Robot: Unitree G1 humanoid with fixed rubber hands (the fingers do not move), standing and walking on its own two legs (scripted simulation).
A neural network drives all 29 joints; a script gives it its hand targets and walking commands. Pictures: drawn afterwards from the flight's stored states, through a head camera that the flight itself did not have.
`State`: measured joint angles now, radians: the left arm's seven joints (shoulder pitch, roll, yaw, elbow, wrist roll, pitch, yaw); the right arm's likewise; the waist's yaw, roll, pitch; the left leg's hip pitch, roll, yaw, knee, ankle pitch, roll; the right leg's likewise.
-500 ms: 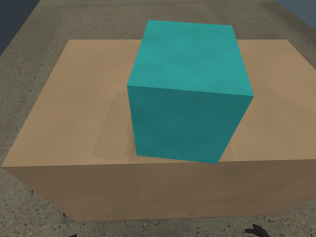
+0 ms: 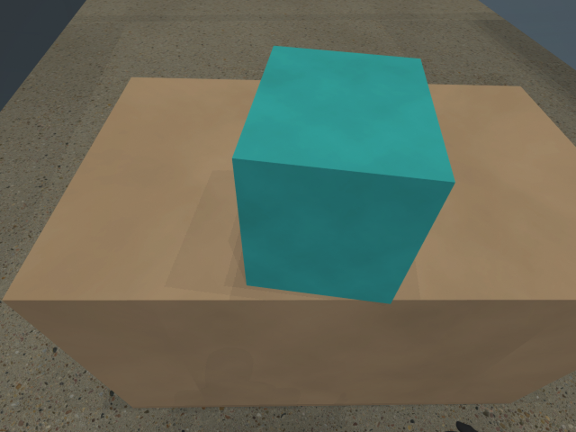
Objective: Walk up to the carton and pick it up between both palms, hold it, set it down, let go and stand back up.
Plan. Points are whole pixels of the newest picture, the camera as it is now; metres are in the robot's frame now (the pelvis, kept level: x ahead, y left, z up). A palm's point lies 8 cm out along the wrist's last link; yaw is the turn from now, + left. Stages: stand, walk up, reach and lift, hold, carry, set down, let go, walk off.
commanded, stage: walk up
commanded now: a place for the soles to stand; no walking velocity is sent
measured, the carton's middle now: (331, 174) +0.49 -0.05 +0.08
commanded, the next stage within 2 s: reach and lift in 0.40 s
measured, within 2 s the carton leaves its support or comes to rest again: neither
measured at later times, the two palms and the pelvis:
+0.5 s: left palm out of the picture +0.06 +0.27 -0.13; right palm out of the picture +0.13 -0.25 -0.12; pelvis +0.00 -0.01 -0.01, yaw -2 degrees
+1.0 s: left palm (133, 422) +0.16 +0.23 -0.07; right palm out of the picture +0.13 -0.25 -0.05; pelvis -0.02 -0.02 +0.01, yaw -8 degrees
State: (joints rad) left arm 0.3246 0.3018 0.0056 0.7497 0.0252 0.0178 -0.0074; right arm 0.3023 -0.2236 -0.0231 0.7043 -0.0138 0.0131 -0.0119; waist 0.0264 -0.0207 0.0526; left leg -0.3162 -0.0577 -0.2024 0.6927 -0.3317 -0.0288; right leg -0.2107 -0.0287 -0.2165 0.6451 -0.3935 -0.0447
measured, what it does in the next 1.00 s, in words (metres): stands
